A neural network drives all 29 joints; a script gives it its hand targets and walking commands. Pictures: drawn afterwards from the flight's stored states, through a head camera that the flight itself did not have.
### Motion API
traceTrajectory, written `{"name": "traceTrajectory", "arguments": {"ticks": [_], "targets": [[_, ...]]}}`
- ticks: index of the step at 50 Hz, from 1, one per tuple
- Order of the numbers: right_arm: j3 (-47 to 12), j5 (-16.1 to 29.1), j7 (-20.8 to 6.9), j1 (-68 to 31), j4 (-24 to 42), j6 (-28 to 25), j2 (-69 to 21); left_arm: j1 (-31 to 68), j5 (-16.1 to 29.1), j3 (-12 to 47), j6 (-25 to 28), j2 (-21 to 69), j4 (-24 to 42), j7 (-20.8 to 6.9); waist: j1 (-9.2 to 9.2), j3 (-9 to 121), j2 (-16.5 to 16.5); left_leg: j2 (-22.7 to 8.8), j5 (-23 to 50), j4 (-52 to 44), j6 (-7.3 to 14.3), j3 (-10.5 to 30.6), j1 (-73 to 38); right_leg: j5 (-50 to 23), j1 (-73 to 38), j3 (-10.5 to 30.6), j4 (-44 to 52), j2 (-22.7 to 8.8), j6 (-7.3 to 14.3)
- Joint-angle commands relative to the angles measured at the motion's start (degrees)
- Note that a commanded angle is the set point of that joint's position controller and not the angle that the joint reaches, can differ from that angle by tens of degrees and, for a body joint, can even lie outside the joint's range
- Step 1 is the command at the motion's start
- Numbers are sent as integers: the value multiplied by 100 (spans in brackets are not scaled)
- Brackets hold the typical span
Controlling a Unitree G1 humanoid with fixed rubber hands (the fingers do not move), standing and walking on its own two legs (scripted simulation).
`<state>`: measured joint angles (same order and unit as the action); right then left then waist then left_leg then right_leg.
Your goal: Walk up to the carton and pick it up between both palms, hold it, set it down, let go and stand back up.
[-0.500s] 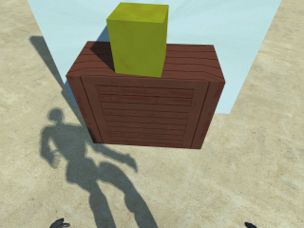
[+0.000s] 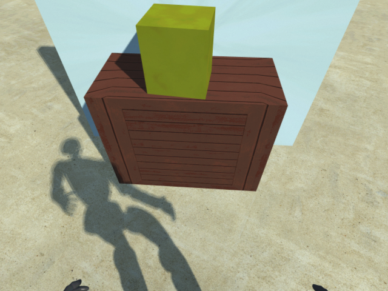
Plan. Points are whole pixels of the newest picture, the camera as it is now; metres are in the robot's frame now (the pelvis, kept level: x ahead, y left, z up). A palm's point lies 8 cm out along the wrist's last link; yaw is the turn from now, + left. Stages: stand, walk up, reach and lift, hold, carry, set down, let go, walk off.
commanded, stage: stand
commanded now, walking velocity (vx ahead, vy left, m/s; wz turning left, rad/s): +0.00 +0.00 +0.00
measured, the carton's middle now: (179, 52) +0.98 +0.06 +0.02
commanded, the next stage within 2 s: walk up in 0.80 s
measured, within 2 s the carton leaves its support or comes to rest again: neither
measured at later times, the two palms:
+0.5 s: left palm out of the picture +0.11 +0.29 -0.10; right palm out of the picture +0.10 -0.27 -0.12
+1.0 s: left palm out of the picture +0.11 +0.29 -0.10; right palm out of the picture +0.10 -0.27 -0.11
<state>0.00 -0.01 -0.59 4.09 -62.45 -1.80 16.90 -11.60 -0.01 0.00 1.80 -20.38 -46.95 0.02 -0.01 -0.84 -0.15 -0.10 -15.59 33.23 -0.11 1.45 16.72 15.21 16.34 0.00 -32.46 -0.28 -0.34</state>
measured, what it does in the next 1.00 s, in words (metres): stands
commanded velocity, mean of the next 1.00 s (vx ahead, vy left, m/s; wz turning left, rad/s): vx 0.00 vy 0.00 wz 0.00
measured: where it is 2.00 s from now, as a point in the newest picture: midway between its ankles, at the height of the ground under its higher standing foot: outside the picture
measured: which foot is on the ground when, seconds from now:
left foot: down 0.00-1.00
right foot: down 0.00-1.00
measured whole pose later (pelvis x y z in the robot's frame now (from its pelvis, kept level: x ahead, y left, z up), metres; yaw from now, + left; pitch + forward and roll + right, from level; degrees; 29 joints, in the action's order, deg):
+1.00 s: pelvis +0.00 +0.00 +0.00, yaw +0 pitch -1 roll +0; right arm 0.0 0.0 -0.8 4.1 -62.4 -1.5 17.0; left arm -11.6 0.0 0.0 1.9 -20.4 -47.4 0.1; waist 0.0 -0.8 -0.3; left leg -0.1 -15.2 32.4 -0.1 1.5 16.2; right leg 14.7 15.7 0.0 -31.4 -0.3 -0.4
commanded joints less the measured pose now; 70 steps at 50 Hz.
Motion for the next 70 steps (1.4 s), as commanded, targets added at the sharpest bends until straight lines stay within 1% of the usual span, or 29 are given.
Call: {"name": "traceTrajectory", "arguments": {"ticks": [1,4,6,10,15,17,20,23,27,31,34,38,39,43,48,49,50,51,52,56,60,62,63,64,65,66,67,68,70], "targets": [[363,-85,10,-403,327,-87,1513,453,-23,-309,137,-1134,-358,87,22,359,-73,-547,801,-1280,204,762,-415,-535,-636,626,1046,-669,302],[329,-65,-3,-389,362,-111,1496,622,-65,-266,124,-1155,-265,83,-34,339,-621,-600,510,-1279,234,685,-532,-33,-450,668,1193,-588,267],[271,-85,-3,-423,407,-58,1420,599,-64,-297,93,-1064,-233,80,-81,80,125,-593,149,-1334,263,701,-271,32,-345,771,1213,-640,292],[276,-53,-40,-257,323,-47,1399,332,-53,-270,176,-1143,-355,66,-65,276,-514,-565,432,-1375,265,695,-430,-75,-605,712,1257,-642,233],[278,-144,-3,-370,269,-39,1560,445,-79,-312,130,-1127,-358,63,82,169,-46,-588,722,-1207,224,687,-338,85,-517,735,1293,-674,268],[307,-103,26,-143,244,-39,1446,464,-47,-317,129,-1217,-357,78,-62,403,-522,-614,1118,-1217,218,644,-605,-695,-683,623,1207,-657,249],[294,-70,18,-375,371,-80,1491,372,-6,-324,116,-1088,-275,68,11,466,22,-631,581,-1280,228,657,-322,-592,-764,627,1088,-621,228],[249,-78,21,-403,271,-48,1388,388,-54,-301,125,-1132,-423,51,6,325,-488,-683,472,-1350,272,782,-329,-362,-683,670,1246,-627,206],[302,-141,9,-379,233,-71,1554,439,-42,-285,130,-1091,-350,82,15,280,173,-620,586,-1300,224,661,-441,-263,-574,675,1254,-650,223],[299,-77,42,-351,243,-11,1511,450,-96,-286,120,-1118,-391,76,-38,300,-397,-661,339,-1459,276,848,-286,-319,-663,619,1157,-630,246],[222,-128,28,-370,304,-96,1408,377,-32,-258,122,-960,-331,90,104,610,-42,-777,1379,-1175,201,664,-751,-792,-741,733,1134,-688,274],[249,-109,6,-361,369,-86,1428,675,-90,-249,129,-1075,-251,102,-141,203,-482,-717,894,-1235,250,733,-539,-662,-488,666,1155,-645,256],[283,-146,34,-105,296,-59,1503,556,-33,-254,130,-1056,-268,93,-34,390,10,-684,788,-1214,274,648,-508,-617,-691,714,1156,-684,232],[341,-72,10,-441,280,-101,1634,450,-46,-261,110,-1024,-313,86,85,336,-410,-632,706,-1309,241,805,-370,-693,-705,638,1224,-612,252],[277,-116,-7,-422,237,-46,1535,360,-10,-235,148,-1071,-348,53,74,297,-184,-634,558,-1325,248,642,-523,-487,-686,712,1235,-668,240],[342,-90,3,-244,306,-31,1534,383,-39,-299,130,-1203,-394,76,-149,452,-350,-606,464,-1275,202,620,-664,-598,-505,764,1230,-677,293],[555,-438,-231,-89,991,233,1912,-791,-88,-605,258,-1913,-415,305,307,244,235,-126,-587,-215,330,433,510,608,-1003,1402,1336,-1086,602],[517,-498,-350,-429,1193,382,1650,-1515,-120,-753,323,-2238,-484,416,575,79,-485,124,-1149,898,255,61,1776,1246,-1653,2348,1689,-1794,1009],[535,-574,-389,-307,1383,475,1635,-1340,-178,-875,359,-2345,-370,478,425,-122,19,-196,-1299,1833,132,481,2270,1361,-1556,3125,1741,-2470,1372],[748,-419,-496,204,1785,537,1799,-826,-183,-904,394,-2370,-2,537,164,-142,118,-478,-1049,2478,5,690,2030,475,-1169,2333,1371,-2198,1332],[798,-405,-561,203,2260,510,1800,-806,-229,-856,394,-2296,197,453,198,-199,-657,-405,-1280,1605,-20,252,1575,389,-521,1556,1085,-1795,1269],[831,-398,-553,635,2185,508,1887,-483,-217,-864,350,-2450,341,486,-157,-281,-694,-462,-1397,958,112,310,887,414,84,1551,818,-1895,1240],[890,-364,-528,1020,2099,470,1889,-236,-180,-809,317,-2462,352,453,-346,-165,-660,-383,-964,165,195,74,62,192,461,1006,513,-1664,983],[958,-400,-513,1564,1974,455,2010,-100,-222,-754,254,-2266,381,427,-638,47,-419,-110,-811,-482,294,24,-1058,222,1062,375,-365,-1055,587],[974,-456,-451,1866,1904,418,2174,-280,-197,-585,199,-1715,284,439,-756,-162,1074,-457,-1258,-1608,511,892,-1315,1189,1760,-306,-2104,-239,353],[995,-433,-428,1535,2226,375,2712,-184,-60,-420,202,-1370,405,507,-685,-704,1965,-1415,-1340,-2134,846,2909,-793,2298,2922,-399,-2897,590,34],[1038,-339,-384,1524,2223,349,2835,-139,-63,-406,199,-1568,355,549,-703,-742,1833,-1605,-1448,-2110,1376,2998,3,2112,2291,164,-3225,211,170],[986,-251,-369,1303,2274,368,2520,-406,-49,-485,224,-1808,258,534,-434,-775,1349,-1356,-1335,-2028,1223,2489,56,1755,2171,233,-3224,85,198],[936,-292,-312,1206,2500,380,2207,-874,-40,-503,263,-1837,38,463,-234,-722,1266,-1106,-717,-1575,1257,2022,-315,1413,2134,-6,-2817,-70,135]]}}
